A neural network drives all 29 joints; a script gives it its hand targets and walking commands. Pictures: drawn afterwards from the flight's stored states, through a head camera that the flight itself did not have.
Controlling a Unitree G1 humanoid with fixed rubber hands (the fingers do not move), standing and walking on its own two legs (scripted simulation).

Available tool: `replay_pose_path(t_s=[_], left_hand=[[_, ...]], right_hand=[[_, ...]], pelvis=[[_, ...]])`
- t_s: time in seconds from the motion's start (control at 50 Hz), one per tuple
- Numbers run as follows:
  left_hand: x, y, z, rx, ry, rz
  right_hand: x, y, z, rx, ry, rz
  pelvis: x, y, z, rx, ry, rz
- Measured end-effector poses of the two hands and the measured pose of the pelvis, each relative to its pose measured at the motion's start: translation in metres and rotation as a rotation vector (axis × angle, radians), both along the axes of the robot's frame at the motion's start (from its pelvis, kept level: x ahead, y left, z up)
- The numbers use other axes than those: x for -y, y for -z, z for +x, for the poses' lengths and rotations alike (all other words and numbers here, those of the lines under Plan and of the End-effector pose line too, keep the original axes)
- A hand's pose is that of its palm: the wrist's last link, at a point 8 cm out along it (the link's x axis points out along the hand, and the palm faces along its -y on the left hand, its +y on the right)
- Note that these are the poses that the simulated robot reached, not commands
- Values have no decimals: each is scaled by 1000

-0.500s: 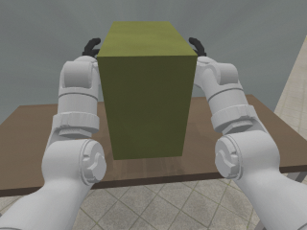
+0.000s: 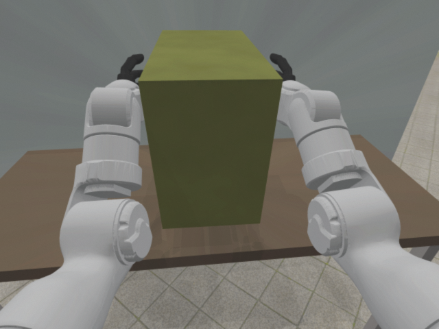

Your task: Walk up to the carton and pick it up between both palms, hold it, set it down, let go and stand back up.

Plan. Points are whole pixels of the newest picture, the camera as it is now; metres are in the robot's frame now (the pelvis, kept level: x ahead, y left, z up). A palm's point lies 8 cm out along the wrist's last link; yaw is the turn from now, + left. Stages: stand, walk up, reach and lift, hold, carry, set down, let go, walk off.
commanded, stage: hold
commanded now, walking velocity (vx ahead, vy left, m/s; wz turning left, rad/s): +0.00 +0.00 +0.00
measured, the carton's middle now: (206, 117) +0.40 +0.02 +0.27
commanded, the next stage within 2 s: set down in 0.20 s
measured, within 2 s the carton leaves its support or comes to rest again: neither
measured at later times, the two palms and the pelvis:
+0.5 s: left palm (125, 91) +0.39 +0.15 +0.33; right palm (274, 84) +0.39 -0.10 +0.34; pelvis +0.00 +0.00 +0.00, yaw +0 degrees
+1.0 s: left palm (132, 114) +0.42 +0.16 +0.28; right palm (263, 113) +0.43 -0.10 +0.27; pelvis +0.02 +0.00 +0.00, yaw +0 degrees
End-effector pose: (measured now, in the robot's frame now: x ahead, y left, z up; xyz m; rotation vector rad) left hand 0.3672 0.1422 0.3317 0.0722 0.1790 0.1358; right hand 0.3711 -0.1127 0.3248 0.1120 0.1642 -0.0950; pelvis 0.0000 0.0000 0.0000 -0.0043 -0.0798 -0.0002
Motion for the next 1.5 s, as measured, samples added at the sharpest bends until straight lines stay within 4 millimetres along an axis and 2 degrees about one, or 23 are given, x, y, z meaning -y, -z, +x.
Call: replay_pose_path(t_s=[0.3,0.54,0.6,0.74,0.86,1.14,1.38,1.5], left_hand=[[-1,-1,1,1,-4,0],[-11,1,26,104,-6,-54],[-14,10,35,90,-7,-55],[-14,40,55,42,-16,-6],[-14,55,59,37,-28,28],[-14,53,52,48,-33,23],[-6,69,70,5,-23,27],[-5,69,78,22,-24,28]], right_hand=[[-1,0,2,0,-3,0],[-11,-12,27,101,-8,-23],[-13,-3,37,88,-13,-45],[-14,32,59,45,-13,-45],[-15,54,64,43,-29,-92],[-15,57,57,54,-27,-75],[-7,76,70,7,-8,-37],[-7,76,78,23,-6,-34]], pelvis=[[0,0,-1,1,0,0],[0,0,7,-10,0,0],[0,0,11,-15,-1,0],[-2,-1,17,-21,-2,-3],[-2,-2,22,-28,-2,-4],[-4,-1,17,-21,-3,-5],[-3,-2,21,-27,-3,-5],[-3,-2,27,-35,-3,-5]])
